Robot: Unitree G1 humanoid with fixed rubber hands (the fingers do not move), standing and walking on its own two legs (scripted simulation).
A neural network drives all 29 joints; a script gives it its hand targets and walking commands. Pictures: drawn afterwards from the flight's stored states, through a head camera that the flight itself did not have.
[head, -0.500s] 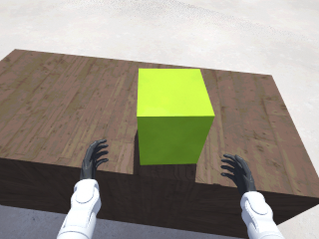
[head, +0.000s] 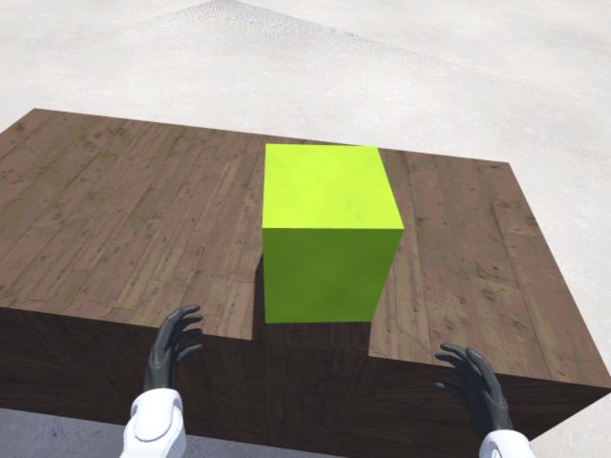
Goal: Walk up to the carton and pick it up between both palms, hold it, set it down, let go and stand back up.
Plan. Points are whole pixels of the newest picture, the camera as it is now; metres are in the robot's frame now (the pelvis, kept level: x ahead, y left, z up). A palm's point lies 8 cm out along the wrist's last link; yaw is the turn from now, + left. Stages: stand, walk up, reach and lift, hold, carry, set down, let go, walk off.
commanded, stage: set down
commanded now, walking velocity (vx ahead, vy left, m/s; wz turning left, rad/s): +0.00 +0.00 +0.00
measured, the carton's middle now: (320, 235) +0.50 +0.01 -0.01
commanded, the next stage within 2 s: let go in 1.62 s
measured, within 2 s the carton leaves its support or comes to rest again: neither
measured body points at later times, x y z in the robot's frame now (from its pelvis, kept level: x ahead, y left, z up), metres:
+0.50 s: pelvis +0.01 +0.00 +0.00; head +0.01 +0.02 +0.45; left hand +0.21 +0.20 -0.02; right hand +0.21 -0.22 -0.02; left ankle -0.01 +0.15 -0.75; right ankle +0.03 -0.11 -0.75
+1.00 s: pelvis +0.01 +0.01 +0.00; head +0.02 +0.02 +0.45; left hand +0.20 +0.20 -0.05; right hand +0.20 -0.22 -0.05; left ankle -0.01 +0.15 -0.75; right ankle +0.03 -0.11 -0.75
